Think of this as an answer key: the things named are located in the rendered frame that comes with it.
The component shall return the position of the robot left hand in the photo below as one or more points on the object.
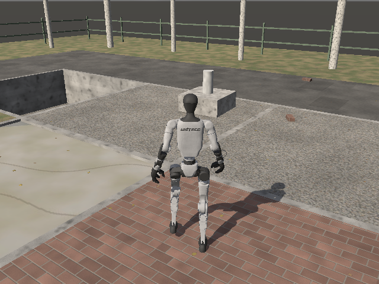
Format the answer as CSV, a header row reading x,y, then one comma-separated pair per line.
x,y
154,174

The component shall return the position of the right robot upper arm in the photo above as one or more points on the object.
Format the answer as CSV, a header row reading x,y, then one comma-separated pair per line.
x,y
208,125

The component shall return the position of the robot right foot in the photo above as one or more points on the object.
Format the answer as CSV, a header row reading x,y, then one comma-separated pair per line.
x,y
202,247

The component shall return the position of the robot right hand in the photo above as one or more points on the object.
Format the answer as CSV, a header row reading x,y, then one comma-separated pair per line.
x,y
215,164

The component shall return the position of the left robot upper arm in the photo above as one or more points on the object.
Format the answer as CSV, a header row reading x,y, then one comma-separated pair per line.
x,y
172,124

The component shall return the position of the left robot shin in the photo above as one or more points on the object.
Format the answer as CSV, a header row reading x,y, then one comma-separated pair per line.
x,y
174,206

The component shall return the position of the left robot forearm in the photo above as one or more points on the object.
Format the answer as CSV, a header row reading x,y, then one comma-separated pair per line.
x,y
160,158

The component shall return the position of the right robot forearm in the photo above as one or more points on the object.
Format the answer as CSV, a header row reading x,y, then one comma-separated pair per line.
x,y
218,155

